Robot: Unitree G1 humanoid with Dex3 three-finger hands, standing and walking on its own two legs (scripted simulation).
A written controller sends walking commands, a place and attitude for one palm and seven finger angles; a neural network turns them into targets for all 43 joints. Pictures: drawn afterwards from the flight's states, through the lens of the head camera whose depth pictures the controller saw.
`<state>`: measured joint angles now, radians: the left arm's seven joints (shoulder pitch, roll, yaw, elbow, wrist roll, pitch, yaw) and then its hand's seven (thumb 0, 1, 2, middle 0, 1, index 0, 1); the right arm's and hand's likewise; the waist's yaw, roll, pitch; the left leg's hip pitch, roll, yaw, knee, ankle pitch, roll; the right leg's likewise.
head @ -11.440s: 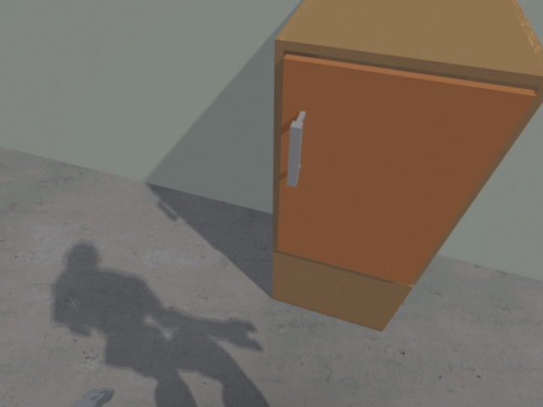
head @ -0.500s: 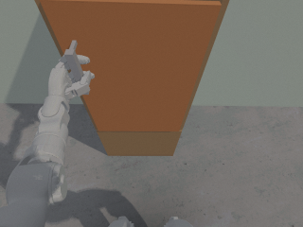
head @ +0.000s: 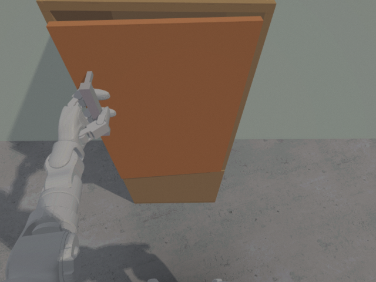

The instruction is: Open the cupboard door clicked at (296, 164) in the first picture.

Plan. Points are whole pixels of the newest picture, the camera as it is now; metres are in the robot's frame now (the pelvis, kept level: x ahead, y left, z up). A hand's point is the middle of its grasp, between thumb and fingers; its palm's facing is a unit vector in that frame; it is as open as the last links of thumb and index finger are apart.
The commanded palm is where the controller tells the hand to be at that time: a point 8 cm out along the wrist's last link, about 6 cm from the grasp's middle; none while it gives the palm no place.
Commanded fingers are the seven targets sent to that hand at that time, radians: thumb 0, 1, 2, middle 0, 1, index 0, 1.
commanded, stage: pull the door open along its arc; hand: left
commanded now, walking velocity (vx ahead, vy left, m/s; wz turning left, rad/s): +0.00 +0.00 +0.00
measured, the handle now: (98, 105) +0.49 +0.19 +0.09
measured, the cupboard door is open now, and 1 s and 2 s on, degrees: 4 43 45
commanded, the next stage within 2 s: open thumb and fingers to let go in 0.80 s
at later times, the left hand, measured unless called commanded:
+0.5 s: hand (131, 176) +0.30 +0.10 +0.09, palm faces +0.40 -0.91 +0.05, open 5.9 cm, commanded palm +0.25 +0.14 +0.09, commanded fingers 0.00 0.90 0.90 -0.40 -1.35 -0.40 -1.35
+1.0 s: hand (161, 208) +0.24 +0.04 +0.09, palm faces +0.34 -0.94 -0.01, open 5.9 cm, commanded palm +0.19 +0.08 +0.09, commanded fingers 0.00 0.48 0.72 -0.37 -1.30 -0.37 -1.30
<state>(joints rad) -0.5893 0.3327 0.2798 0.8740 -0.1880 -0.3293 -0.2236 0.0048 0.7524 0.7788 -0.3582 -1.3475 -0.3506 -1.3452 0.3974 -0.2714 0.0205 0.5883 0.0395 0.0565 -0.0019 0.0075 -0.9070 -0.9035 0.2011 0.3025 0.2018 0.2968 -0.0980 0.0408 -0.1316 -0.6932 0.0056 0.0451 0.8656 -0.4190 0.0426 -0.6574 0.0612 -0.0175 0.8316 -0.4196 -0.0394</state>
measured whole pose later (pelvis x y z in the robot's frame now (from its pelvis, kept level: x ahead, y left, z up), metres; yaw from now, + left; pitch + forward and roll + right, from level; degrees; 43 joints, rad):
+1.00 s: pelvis +0.00 -0.04 +0.01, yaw +5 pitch +4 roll +0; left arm 0.30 -0.04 -0.30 -0.12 0.03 -0.10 0.48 -0.01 0.67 0.78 -0.35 -1.33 -0.38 -1.34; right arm 0.19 -0.21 0.03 0.53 -0.04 0.04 0.01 0.01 -0.91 -0.90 0.20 0.30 0.20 0.30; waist -0.02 0.06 -0.09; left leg -0.47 -0.01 -0.04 0.81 -0.40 -0.01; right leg -0.42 0.05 -0.10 0.80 -0.45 -0.09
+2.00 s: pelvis -0.02 -0.02 +0.00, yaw +5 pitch +4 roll +0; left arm 0.32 0.09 -0.30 -0.16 -0.02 -0.18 0.07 -0.02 -0.49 0.30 -0.21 -0.38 -0.14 -0.40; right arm 0.24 -0.23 0.04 0.46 0.00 0.00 0.01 0.01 -0.91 -0.90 0.20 0.30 0.20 0.30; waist 0.00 0.06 -0.07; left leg -0.52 -0.04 -0.02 0.86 -0.40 0.02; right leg -0.48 0.02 -0.08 0.86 -0.45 -0.06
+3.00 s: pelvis -0.01 -0.02 -0.02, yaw +3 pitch +7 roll -1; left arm 0.75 0.18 -0.02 -0.43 -0.20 -0.26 -0.16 -0.02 -0.49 0.30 -0.16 -0.30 -0.16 -0.30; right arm 0.29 -0.23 0.01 0.38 0.04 -0.05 -0.04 0.01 -0.91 -0.90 0.20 0.30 0.20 0.30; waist 0.02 0.06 -0.13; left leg -0.64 -0.01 -0.01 0.98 -0.47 0.02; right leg -0.59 0.04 -0.08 0.96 -0.50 -0.06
